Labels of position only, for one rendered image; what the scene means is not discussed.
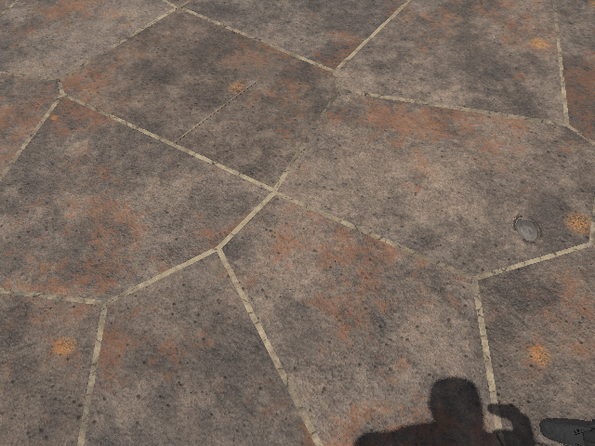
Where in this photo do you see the right robot hand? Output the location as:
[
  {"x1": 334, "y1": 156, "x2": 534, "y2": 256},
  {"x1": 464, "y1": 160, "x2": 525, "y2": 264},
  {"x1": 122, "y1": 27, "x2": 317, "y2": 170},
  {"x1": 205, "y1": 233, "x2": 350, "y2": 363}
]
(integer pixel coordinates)
[{"x1": 539, "y1": 418, "x2": 595, "y2": 446}]

